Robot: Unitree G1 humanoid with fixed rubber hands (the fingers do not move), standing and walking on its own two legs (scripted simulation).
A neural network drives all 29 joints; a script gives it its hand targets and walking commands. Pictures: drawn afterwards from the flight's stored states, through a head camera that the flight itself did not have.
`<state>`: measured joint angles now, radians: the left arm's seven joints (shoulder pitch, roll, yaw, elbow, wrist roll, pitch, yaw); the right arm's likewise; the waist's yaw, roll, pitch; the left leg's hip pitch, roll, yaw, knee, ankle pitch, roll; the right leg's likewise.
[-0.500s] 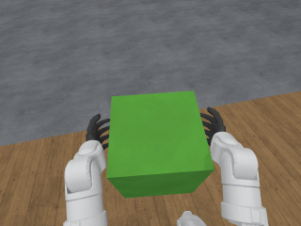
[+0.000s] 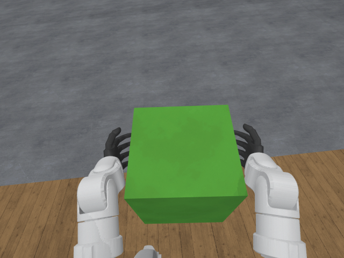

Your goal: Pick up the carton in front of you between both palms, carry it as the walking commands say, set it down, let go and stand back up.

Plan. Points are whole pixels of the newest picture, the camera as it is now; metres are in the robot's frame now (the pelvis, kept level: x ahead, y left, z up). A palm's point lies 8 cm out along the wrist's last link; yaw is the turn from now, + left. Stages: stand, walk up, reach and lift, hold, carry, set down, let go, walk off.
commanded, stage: carry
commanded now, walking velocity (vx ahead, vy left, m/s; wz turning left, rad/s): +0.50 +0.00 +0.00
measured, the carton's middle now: (182, 170) +0.34 +0.02 +0.02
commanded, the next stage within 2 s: none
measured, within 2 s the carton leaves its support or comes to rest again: neither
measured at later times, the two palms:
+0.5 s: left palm (134, 86) +0.64 +0.17 +0.04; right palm (226, 86) +0.62 -0.13 +0.05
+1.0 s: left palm (146, 50) +0.93 +0.17 +0.01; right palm (215, 47) +0.95 -0.13 +0.01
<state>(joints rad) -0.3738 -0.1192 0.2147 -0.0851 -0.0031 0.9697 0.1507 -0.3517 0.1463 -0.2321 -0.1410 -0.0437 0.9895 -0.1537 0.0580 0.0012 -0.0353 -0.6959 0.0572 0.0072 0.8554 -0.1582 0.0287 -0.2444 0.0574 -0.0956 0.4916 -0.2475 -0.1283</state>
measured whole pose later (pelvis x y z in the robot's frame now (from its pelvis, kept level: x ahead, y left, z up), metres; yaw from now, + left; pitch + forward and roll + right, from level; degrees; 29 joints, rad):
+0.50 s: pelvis +0.31 +0.05 -0.03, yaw -2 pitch +5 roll -1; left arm -0.35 -0.14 0.23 -0.12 0.05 0.99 0.15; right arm -0.37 0.12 -0.21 -0.07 0.01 0.97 -0.15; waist -0.06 0.00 -0.04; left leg -0.27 -0.06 0.10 0.49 -0.22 0.11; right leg -0.72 -0.06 -0.01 0.93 -0.21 -0.04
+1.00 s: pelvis +0.62 +0.00 -0.06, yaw +1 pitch +5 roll +1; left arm -0.36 -0.12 0.22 -0.05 0.00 0.97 0.15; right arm -0.35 0.15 -0.24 -0.09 -0.05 0.99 -0.15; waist 0.06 0.00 -0.04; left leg -0.67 0.05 0.00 0.95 -0.27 0.02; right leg -0.29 0.06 -0.10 0.50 -0.20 -0.14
